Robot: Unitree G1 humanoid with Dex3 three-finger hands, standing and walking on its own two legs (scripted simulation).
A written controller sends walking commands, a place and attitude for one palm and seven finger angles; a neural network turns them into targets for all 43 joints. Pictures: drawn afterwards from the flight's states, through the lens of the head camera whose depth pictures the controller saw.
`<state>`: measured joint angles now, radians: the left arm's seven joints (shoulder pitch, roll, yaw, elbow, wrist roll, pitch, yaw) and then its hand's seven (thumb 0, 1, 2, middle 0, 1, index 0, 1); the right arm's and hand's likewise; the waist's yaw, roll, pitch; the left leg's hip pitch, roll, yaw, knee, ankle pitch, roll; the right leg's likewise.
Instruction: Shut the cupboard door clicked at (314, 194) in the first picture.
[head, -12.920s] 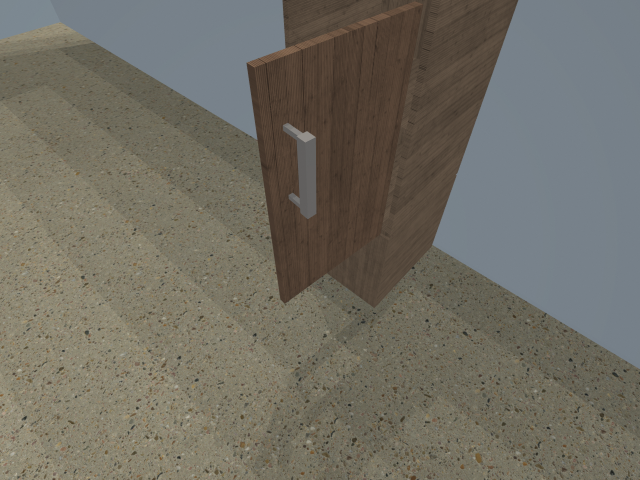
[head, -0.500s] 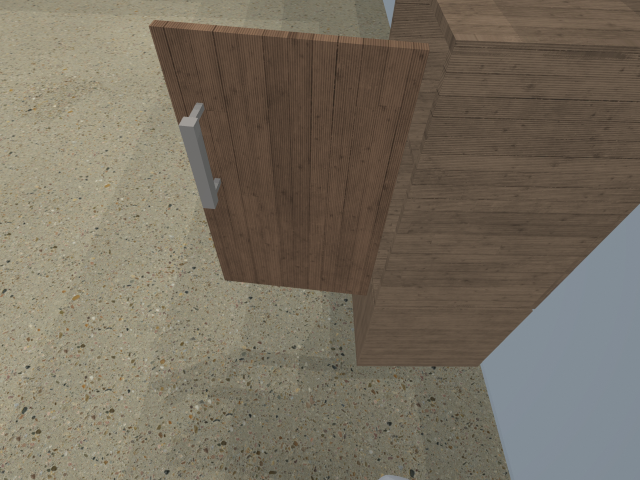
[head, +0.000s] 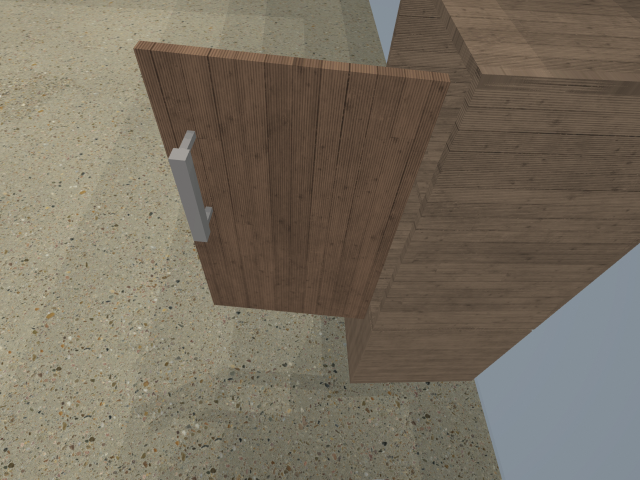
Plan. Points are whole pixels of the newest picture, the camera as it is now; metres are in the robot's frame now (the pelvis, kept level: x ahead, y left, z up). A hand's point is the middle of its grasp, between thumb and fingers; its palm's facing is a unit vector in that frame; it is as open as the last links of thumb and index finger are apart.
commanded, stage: come to a stop and stand still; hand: left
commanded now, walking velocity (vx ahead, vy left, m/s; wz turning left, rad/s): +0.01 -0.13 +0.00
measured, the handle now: (196, 189) +0.47 +0.20 +0.06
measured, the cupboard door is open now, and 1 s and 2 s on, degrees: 84 84 84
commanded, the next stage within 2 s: look again from close up in 0.80 s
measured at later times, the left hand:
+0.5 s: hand out of the picture +0.00 +0.14 -0.17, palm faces -0.03 -0.97 -0.26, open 7.4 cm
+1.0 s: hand out of the picture -0.03 +0.12 -0.17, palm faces -0.01 -0.98 -0.21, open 7.4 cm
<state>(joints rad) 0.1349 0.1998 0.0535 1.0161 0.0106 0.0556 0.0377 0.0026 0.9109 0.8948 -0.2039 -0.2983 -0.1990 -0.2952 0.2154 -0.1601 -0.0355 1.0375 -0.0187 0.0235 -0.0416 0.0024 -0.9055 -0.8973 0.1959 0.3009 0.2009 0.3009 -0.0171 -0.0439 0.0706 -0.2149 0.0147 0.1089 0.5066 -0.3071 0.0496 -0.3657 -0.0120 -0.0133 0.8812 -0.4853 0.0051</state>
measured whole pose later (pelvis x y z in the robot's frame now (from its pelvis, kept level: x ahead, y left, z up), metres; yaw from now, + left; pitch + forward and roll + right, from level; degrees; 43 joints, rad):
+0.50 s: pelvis -0.03 -0.04 -0.01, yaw -1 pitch -1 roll +1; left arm 0.27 0.16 -0.02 1.03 0.02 -0.01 0.04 0.01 0.91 0.89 -0.20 -0.30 -0.20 -0.30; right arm 0.23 -0.19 -0.01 1.01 -0.01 0.01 -0.01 0.00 -0.91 -0.90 0.20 0.30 0.20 0.30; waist -0.02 0.04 0.02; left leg -0.24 0.05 0.11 0.55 -0.29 -0.01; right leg -0.19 -0.02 0.00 0.59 -0.37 0.00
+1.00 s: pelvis -0.02 -0.06 +0.00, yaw -1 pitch +0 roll +1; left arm 0.30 0.16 -0.02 1.12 0.01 -0.02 0.03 0.00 0.91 0.89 -0.20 -0.30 -0.20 -0.30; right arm 0.29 -0.16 0.02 1.14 -0.01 -0.01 -0.02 0.00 -0.90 -0.90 0.20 0.30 0.20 0.30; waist 0.00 0.00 0.03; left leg -0.19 0.07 0.09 0.44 -0.23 -0.05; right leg -0.15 0.01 -0.01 0.48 -0.33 -0.03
